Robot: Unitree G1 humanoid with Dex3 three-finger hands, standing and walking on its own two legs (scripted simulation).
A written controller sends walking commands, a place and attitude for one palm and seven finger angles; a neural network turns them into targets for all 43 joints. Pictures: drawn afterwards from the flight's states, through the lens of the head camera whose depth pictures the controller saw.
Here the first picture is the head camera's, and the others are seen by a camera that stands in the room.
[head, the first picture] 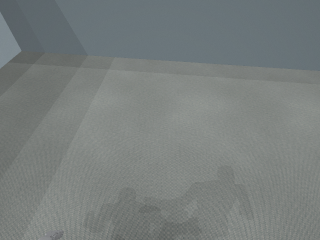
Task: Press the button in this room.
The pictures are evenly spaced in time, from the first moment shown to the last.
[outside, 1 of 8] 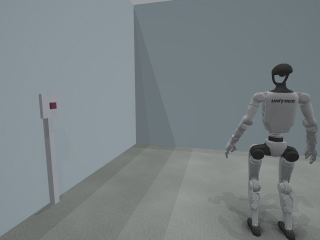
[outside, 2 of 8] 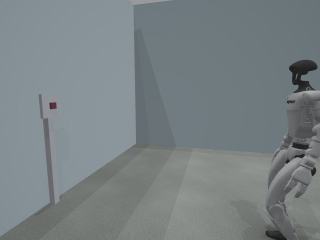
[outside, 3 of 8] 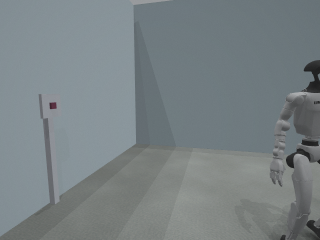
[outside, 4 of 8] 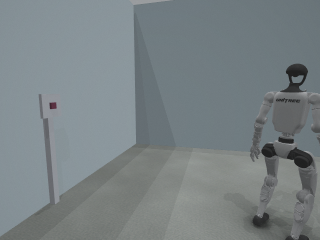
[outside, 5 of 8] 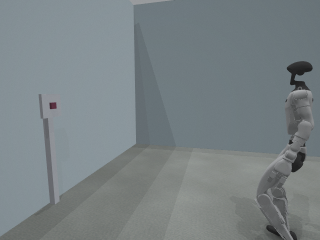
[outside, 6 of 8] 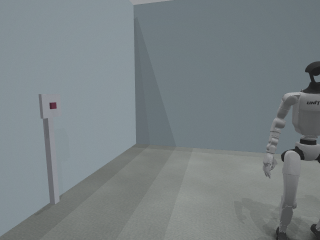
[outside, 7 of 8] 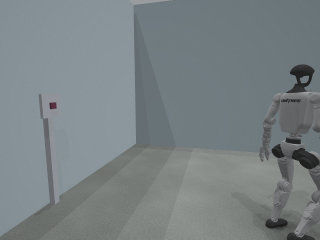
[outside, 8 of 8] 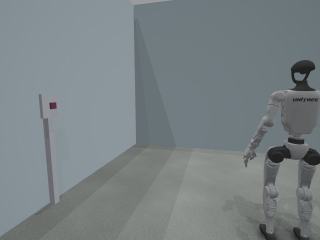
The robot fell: no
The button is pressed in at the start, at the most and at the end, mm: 0 0 0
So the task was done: no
